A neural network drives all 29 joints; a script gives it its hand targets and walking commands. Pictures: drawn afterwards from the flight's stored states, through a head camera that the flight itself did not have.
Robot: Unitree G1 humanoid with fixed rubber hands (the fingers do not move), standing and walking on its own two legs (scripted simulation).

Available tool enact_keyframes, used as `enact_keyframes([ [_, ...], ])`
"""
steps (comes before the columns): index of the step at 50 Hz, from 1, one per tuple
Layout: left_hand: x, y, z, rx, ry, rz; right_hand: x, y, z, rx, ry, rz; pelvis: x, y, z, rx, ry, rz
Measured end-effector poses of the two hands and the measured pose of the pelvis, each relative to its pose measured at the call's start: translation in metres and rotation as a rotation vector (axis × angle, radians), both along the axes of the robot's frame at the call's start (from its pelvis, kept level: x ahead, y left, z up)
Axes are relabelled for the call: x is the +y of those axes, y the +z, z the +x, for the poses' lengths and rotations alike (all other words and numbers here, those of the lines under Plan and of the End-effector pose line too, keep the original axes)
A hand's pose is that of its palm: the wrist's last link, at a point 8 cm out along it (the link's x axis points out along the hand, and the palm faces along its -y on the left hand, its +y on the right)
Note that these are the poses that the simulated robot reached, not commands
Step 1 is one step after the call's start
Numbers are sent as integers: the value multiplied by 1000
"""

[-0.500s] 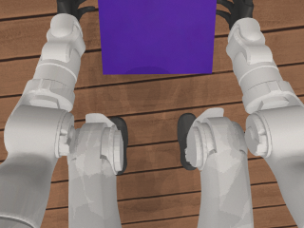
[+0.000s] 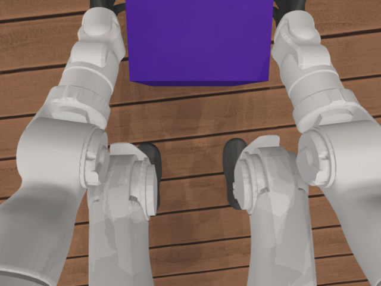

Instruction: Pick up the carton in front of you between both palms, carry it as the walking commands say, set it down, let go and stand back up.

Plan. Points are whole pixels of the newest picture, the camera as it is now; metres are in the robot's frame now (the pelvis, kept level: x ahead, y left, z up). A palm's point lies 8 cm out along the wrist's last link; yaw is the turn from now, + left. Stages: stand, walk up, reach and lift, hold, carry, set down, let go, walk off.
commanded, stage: reach and lift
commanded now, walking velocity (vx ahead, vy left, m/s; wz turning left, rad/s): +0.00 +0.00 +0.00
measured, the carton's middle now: (195, 31) +0.51 -0.01 -0.24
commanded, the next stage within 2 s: none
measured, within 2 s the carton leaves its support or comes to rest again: leaves its support in 0.10 s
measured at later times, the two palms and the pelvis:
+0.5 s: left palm out of the picture +0.50 +0.14 +0.00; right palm out of the picture +0.49 -0.16 +0.00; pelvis +0.00 +0.00 +0.07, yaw +0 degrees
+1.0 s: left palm out of the picture +0.47 +0.14 +0.15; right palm out of the picture +0.46 -0.16 +0.15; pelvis +0.04 +0.00 +0.20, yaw +0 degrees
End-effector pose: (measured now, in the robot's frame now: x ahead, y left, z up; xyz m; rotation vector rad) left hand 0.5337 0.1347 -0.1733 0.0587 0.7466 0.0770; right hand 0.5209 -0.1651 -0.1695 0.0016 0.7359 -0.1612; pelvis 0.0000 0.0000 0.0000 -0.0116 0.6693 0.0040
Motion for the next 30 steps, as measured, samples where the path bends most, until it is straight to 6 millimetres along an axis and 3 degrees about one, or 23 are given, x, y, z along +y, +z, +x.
enact_keyframes([
  [6,1,5,1,3,12,-9,1,4,1,2,3,-2,-2,-6,5,-11,-2,6],
  [9,1,17,-1,-29,29,-30,1,19,0,-32,-7,10,-2,-7,6,-16,-3,8],
  [14,3,65,-9,-91,46,-53,2,66,-8,-94,-31,37,-3,3,6,-25,-1,5],
  [20,6,135,-26,-95,67,-56,6,133,-24,-99,-35,48,-3,34,3,-8,0,6],
  [25,6,175,-38,-58,66,-42,6,171,-36,-60,-29,42,-2,66,1,20,-1,7],
  [30,4,210,-37,-81,62,-46,4,206,-36,-83,-32,38,-1,94,3,43,-2,8],
])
